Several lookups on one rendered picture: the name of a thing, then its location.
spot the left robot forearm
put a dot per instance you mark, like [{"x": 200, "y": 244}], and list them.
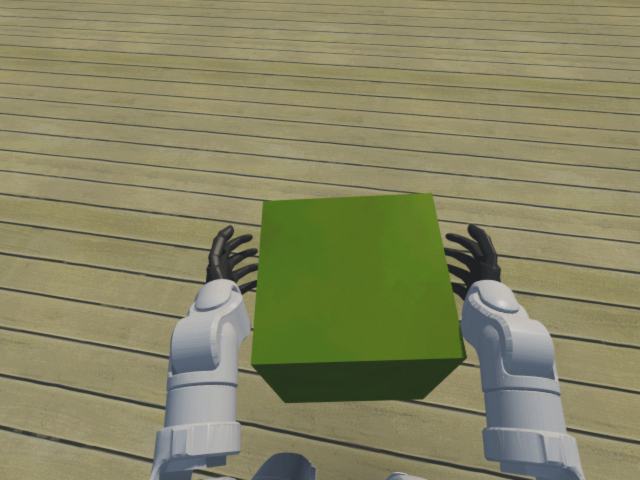
[{"x": 200, "y": 427}]

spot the robot left hand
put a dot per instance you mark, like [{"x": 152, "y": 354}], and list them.
[{"x": 220, "y": 264}]

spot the robot right hand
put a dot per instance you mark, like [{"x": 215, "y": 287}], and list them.
[{"x": 482, "y": 267}]

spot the right robot forearm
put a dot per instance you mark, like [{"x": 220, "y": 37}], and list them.
[{"x": 526, "y": 429}]

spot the carton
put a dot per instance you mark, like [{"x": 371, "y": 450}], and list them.
[{"x": 354, "y": 300}]

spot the left robot thigh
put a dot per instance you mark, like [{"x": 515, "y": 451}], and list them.
[{"x": 286, "y": 466}]

